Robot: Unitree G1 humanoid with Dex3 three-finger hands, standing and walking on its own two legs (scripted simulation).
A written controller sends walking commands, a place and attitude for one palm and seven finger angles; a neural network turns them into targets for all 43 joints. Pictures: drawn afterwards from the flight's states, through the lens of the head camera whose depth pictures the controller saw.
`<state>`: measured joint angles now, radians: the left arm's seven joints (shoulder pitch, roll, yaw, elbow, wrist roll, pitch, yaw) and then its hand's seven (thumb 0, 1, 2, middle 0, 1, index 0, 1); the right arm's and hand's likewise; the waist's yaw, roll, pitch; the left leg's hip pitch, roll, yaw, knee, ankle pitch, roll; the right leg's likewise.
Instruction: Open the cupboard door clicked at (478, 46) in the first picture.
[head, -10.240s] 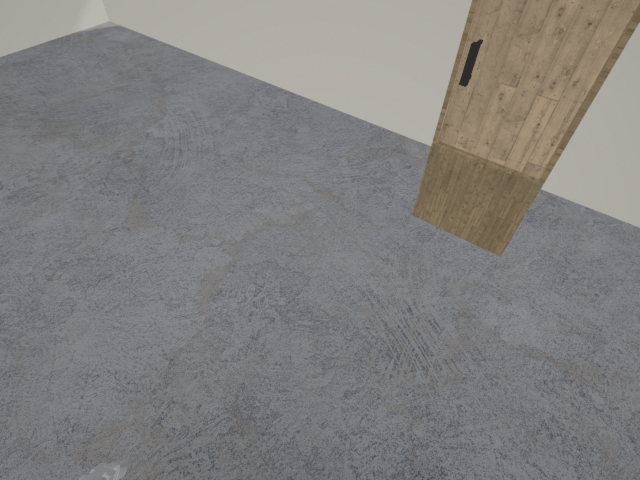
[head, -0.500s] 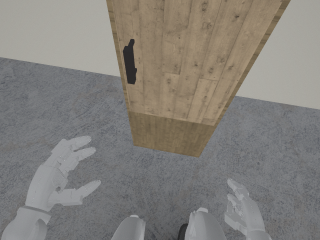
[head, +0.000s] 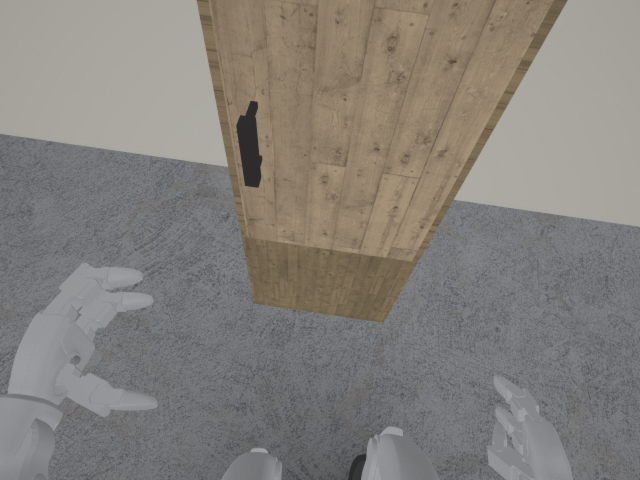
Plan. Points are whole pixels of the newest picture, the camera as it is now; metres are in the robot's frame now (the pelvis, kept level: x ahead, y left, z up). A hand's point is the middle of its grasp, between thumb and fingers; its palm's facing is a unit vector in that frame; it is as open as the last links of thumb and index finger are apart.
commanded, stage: raise the hand with hooked fingers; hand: left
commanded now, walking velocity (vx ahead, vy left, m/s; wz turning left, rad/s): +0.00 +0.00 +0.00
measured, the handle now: (252, 145) +0.56 +0.14 +0.04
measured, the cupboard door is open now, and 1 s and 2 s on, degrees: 0 0 0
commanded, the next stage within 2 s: move the hooked fingers beside the handle in 0.90 s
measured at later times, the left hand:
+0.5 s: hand (94, 297) +0.30 +0.27 +0.06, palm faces -0.06 -1.00 -0.05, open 14.0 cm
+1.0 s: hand (97, 306) +0.29 +0.26 +0.05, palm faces -0.07 -1.00 -0.05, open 14.0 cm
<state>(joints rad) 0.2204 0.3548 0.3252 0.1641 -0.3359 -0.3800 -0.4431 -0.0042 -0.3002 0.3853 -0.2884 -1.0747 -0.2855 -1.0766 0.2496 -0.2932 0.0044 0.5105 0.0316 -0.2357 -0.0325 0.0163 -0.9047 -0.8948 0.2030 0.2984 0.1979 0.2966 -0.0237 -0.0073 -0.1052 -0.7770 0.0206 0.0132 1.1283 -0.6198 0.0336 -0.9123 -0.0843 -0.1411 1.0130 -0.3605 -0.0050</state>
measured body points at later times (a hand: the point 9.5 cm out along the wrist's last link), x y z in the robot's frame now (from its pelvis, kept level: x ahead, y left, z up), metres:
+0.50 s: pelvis +0.00 -0.01 +0.01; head +0.09 +0.01 +0.45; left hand +0.29 +0.32 +0.06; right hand +0.15 -0.26 -0.07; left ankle -0.04 +0.09 -0.66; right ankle +0.07 -0.13 -0.66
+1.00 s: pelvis +0.00 -0.01 +0.01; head +0.08 +0.01 +0.45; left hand +0.29 +0.32 +0.06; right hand +0.15 -0.26 -0.07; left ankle -0.04 +0.09 -0.66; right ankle +0.07 -0.13 -0.66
